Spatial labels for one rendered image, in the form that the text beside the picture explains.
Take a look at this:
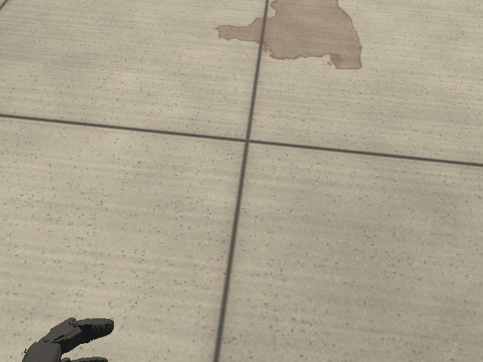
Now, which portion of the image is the left robot hand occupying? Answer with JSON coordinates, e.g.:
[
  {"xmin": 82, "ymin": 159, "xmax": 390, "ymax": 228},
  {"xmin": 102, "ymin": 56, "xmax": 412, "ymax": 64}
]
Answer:
[{"xmin": 22, "ymin": 318, "xmax": 114, "ymax": 362}]

